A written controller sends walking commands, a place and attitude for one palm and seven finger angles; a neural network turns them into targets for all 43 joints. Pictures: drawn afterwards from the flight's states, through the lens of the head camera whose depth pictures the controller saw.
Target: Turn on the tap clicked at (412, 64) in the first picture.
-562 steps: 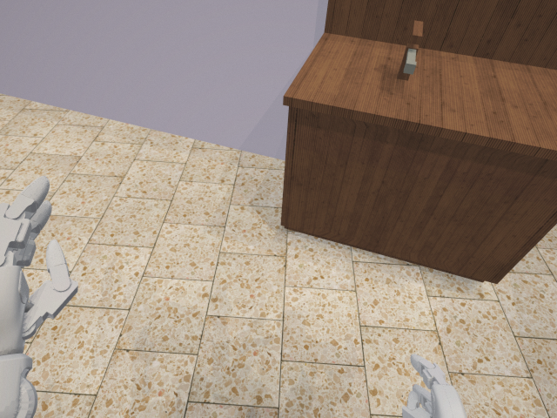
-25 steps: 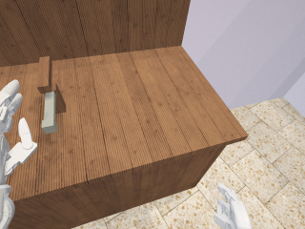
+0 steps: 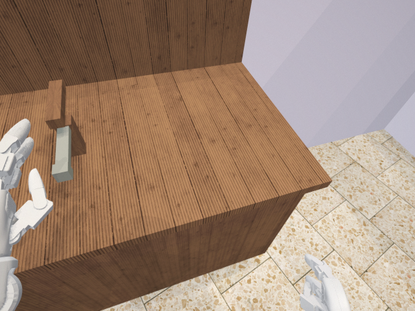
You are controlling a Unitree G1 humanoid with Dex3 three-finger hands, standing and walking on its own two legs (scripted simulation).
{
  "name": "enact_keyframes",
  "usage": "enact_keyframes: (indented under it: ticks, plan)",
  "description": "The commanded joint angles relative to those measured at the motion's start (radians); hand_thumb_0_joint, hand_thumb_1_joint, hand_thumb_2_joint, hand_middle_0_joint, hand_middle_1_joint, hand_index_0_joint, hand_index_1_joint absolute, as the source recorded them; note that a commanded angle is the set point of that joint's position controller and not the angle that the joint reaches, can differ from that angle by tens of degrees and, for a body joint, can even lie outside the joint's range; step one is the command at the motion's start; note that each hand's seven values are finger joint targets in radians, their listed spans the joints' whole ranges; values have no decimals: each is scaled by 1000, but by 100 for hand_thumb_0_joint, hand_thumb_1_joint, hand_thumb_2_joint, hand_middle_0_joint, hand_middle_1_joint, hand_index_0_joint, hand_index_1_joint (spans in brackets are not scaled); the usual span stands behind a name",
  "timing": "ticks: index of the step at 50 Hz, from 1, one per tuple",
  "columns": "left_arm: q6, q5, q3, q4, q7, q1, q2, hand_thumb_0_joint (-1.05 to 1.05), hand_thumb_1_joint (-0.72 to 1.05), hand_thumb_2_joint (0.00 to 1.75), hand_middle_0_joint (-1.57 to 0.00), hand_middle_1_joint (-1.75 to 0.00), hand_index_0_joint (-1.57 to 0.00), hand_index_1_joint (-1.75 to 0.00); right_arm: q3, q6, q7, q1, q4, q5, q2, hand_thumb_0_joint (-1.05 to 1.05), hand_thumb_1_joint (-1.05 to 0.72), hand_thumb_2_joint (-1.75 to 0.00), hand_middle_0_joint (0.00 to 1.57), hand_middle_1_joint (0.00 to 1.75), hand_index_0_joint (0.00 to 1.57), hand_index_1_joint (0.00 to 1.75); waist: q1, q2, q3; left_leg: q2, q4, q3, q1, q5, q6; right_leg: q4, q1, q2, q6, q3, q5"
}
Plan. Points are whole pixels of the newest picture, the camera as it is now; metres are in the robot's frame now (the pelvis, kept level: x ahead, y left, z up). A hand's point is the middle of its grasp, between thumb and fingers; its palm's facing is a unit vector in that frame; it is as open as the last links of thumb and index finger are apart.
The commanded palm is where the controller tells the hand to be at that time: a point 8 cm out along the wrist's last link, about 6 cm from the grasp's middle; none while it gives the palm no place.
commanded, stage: turn the palm inward beside the body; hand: left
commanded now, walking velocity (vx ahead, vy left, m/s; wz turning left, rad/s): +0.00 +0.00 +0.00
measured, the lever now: (62, 172) +0.33 +0.32 +0.06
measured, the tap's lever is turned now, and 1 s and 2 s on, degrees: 0 0 0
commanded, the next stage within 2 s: none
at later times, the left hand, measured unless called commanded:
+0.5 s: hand (58, 230) +0.19 +0.22 +0.15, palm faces +0.54 -0.78 -0.30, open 7.4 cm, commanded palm +0.15 +0.26 +0.16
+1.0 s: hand (60, 230) +0.20 +0.23 +0.13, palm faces +0.53 -0.80 -0.27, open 7.4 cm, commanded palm +0.14 +0.26 +0.14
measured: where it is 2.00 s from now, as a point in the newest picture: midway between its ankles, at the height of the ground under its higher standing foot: outside the picture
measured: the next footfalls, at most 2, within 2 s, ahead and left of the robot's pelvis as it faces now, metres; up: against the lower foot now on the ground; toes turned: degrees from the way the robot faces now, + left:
none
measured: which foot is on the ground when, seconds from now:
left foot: down 0.00-1.00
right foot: down 0.00-1.00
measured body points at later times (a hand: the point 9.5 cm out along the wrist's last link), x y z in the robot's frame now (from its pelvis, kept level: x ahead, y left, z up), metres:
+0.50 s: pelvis -0.01 -0.06 -0.02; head -0.01 -0.06 +0.43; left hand +0.15 +0.26 +0.17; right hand +0.21 -0.26 -0.09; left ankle -0.03 +0.09 -0.74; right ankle +0.04 -0.13 -0.74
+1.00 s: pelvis +0.02 -0.05 -0.03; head +0.03 -0.06 +0.42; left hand +0.16 +0.27 +0.14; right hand +0.23 -0.27 -0.11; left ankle -0.03 +0.09 -0.74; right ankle +0.04 -0.13 -0.74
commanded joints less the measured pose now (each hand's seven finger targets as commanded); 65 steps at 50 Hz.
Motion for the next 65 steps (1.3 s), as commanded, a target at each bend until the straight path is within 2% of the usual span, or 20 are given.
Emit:
enact_keyframes:
  ticks: [1, 2, 3, 4, 5, 6, 7, 8, 12, 16, 18, 19, 22, 26, 31, 38, 43, 45, 54, 65]
  plan:
    - [-58, -2, 102, -215, 16, -74, 164, 0, 90, 90, -20, -30, -20, -30, -56, -51, -7, -80, -161, 3, -123, 0, -90, -90, 20, 30, 20, 30, -2, 63, -142, 87, -118, -65, -126, 172, -36, 1, 200, -44, -28, 44, 159]
    - [-56, -2, 107, -205, 17, -62, 166, 0, 90, 90, -20, -30, -20, -30, -55, -50, -7, -79, -162, 2, -122, 0, -90, -90, 20, 30, 20, 30, -1, 53, -142, 89, -116, -64, -128, 166, -34, -3, 201, -46, -27, 46, 156]
    - [-206, 26, 331, -613, 32, -1005, 968, 0, 90, 90, -20, -30, -20, -30, 155, -21, -85, 112, -296, 63, -194, 0, -90, -90, 20, 30, 20, 30, -81, 357, -144, 88, -64, -138, -343, 147, 7, 195, 205, 45, 47, 15, -163]
    - [6, 129, 354, -35, -3, -666, 504, 0, 90, 90, -20, -30, -20, -30, -59, -42, -70, -52, -128, -75, -125, 0, -90, -90, 20, 30, 20, 30, 84, 206, -340, 35, -28, -59, -84, 374, -72, 132, 173, 15, -69, -11, -65]
    - [59, 24, 124, 87, -29, -446, 294, 0, 90, 90, -20, -30, -20, -30, -42, -63, -2, -50, -139, -57, -162, 0, -90, -90, 20, 30, 20, 30, 15, 120, -184, 20, -35, -60, -102, 574, -120, 71, 75, 38, -73, -96, 72]
    - [92, -11, 191, 10, -45, -392, 295, 0, 90, 90, -20, -30, -20, -30, -70, -53, 17, -29, -100, -39, -220, 0, -90, -90, 20, 30, 20, 30, 33, 127, -342, 48, 22, -43, 47, 712, -127, 121, 53, 56, -62, -80, 177]
    - [154, -92, 99, 0, -94, -367, 161, 0, 90, 90, -20, -30, -20, -30, -59, -57, 9, -57, -109, -21, -189, 0, -90, -90, 20, 30, 20, 30, 49, 215, -357, 37, 29, -42, 100, 719, -130, 105, 25, 37, -54, -64, 145]
    - [220, -158, 91, 81, -126, -259, 99, 0, 90, 90, -20, -30, -20, -30, -49, -64, 9, -85, -98, 9, -182, 0, -90, -90, 20, 30, 20, 30, 50, 183, -312, 45, 8, -44, 99, 646, -135, 107, 7, 41, -55, -68, 85]
    - [343, -94, -7, -25, -165, -166, 130, 0, 90, 90, -20, -30, -20, -30, -36, -53, 23, -155, -138, 26, -205, 0, -90, -90, 20, 30, 20, 30, 39, -17, -156, 28, 4, -37, -102, 340, -45, 114, 2, 20, -38, -105, 109]
    - [193, -39, 125, -155, -43, -245, 236, 0, 90, 90, -20, -30, -20, -30, -33, -49, 11, -191, -166, -2, -175, 0, -90, -90, 20, 30, 20, 30, 26, -108, -182, 13, 22, -53, -186, 89, -17, 136, -58, 30, -26, -76, -114]
    - [65, -53, 239, -301, 29, -321, 350, 0, 90, 90, -20, -30, -20, -30, -34, -67, 3, -193, -154, -9, -148, 0, -90, -90, 20, 30, 20, 30, 55, -7, -254, 8, 39, -41, -170, 27, -20, 146, -54, 34, -24, -43, -189]
    - [16, -50, 207, -292, 58, -315, 305, 0, 90, 90, -20, -30, -20, -30, -37, -78, 0, -168, -150, -20, -125, 0, -90, -90, 20, 30, 20, 30, 62, 35, -298, 2, 51, -30, -177, 40, -22, 145, -32, 25, -30, -36, -204]
    - [-44, -43, 166, -172, 98, -313, 260, 0, 90, 90, -20, -30, -20, -30, -31, -97, 0, -135, -89, -15, -126, 0, -90, -90, 20, 30, 20, 30, 27, 169, -215, -2, 102, -25, -223, -32, -22, 143, -96, 10, -32, -13, -236]
    - [90, -59, 68, 5, 33, -342, 240, 0, 90, 90, -20, -30, -20, -30, -26, -82, -25, -165, -81, 2, -157, 0, -90, -90, 20, 30, 20, 30, -2, 151, -139, -6, 150, -25, -313, -137, -13, 49, -75, -58, -25, 93, -394]
    - [286, -119, 52, 35, -60, -367, 256, 0, 90, 90, -20, -30, -20, -30, -30, -55, -67, -218, -98, 30, -166, 0, -90, -90, 20, 30, 20, 30, 19, -57, -159, 33, 213, -71, -376, -112, -41, -34, 20, -169, 33, 261, -487]
    - [126, -141, 216, -134, 20, -167, 277, 0, 90, 90, -20, -30, -20, -30, -57, -81, -39, -206, -86, 27, -128, 0, -90, -90, 20, 30, 20, 30, 78, -74, -278, 48, 220, -79, -360, -51, -46, 68, 49, -143, 40, 205, -310]
    - [119, -129, 165, -141, 38, -51, 196, 0, 90, 90, -20, -30, -20, -30, -53, -101, -33, -132, -91, 24, -142, 0, -90, -90, 20, 30, 20, 30, 53, 75, -318, 24, 221, -36, -296, 174, -22, 194, 39, -83, 8, 70, 128]
    - [134, -136, 119, -140, 15, -29, 153, 0, 90, 90, -20, -30, -20, -30, -54, -111, -39, -89, -100, 24, -150, 0, -90, -90, 20, 30, 20, 30, 41, 50, -320, 16, 207, -30, -271, 246, -10, 223, 25, -50, -5, 3, 215]
    - [87, -125, 29, -253, -10, -23, 100, 0, 90, 90, -20, -30, -20, -30, -40, -184, -60, -54, -111, 14, -148, 0, -90, -90, 20, 30, 20, 30, 45, 55, -289, 22, 180, -72, -199, 360, -23, 252, -42, -21, -32, -69, 164]
    - [199, -147, -20, -245, 27, 4, 34, 0, 90, 90, -20, -30, -20, -30, -17, -160, -63, -101, -133, 18, -140, 0, -90, -90, 20, 30, 20, 30, 55, 65, -216, 29, 134, -93, -216, 256, -54, 217, -76, -9, -38, -84, -1]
